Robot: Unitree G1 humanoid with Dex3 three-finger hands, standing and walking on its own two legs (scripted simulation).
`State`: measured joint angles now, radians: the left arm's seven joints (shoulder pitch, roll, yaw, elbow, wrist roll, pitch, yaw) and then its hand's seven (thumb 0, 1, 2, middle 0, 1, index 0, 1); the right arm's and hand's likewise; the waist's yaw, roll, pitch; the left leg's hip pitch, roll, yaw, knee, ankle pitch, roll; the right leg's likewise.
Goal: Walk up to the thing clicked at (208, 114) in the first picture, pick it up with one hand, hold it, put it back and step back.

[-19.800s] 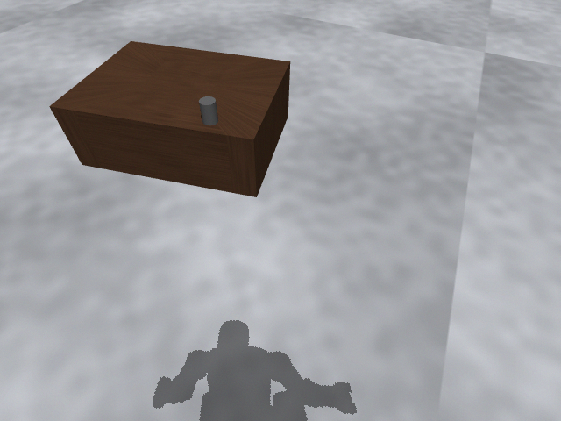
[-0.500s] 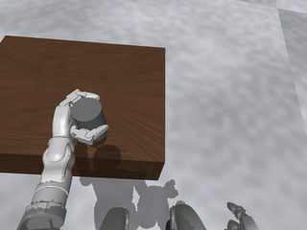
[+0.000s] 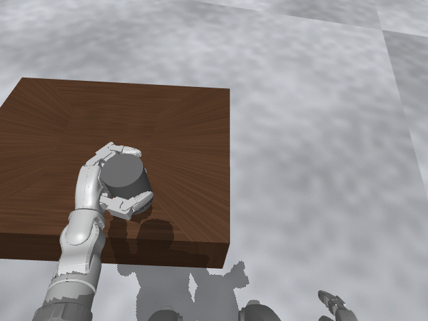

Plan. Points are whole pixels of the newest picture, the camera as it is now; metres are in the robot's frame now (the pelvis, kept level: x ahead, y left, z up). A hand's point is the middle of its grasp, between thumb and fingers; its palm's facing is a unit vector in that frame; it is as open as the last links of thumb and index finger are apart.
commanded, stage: lift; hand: left
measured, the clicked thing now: (129, 185) +0.36 +0.16 +0.03
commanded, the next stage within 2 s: hold in 0.22 s
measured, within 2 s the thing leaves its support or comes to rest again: neither
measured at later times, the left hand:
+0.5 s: hand (127, 184) +0.34 +0.15 +0.07, palm faces +0.01 -1.00 -0.01, open 10.0 cm
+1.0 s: hand (123, 184) +0.34 +0.15 +0.08, palm faces +0.00 -1.00 +0.00, open 10.0 cm
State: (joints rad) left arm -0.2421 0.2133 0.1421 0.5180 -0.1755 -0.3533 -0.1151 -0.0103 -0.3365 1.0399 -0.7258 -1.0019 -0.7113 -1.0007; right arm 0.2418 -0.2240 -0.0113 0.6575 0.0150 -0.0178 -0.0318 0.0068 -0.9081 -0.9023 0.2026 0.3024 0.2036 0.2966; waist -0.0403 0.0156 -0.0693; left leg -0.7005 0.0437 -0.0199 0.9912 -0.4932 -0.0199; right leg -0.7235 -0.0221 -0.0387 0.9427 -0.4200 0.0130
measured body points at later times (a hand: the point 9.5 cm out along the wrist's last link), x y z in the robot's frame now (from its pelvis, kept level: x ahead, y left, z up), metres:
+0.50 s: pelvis +0.00 -0.01 +0.01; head +0.05 -0.01 +0.46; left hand +0.34 +0.21 +0.07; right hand +0.13 -0.26 -0.10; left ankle +0.00 +0.13 -0.68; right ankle +0.03 -0.13 -0.68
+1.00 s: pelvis +0.00 -0.01 +0.02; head +0.04 -0.01 +0.47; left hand +0.33 +0.21 +0.08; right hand +0.14 -0.26 -0.09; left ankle +0.00 +0.13 -0.68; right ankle +0.03 -0.13 -0.68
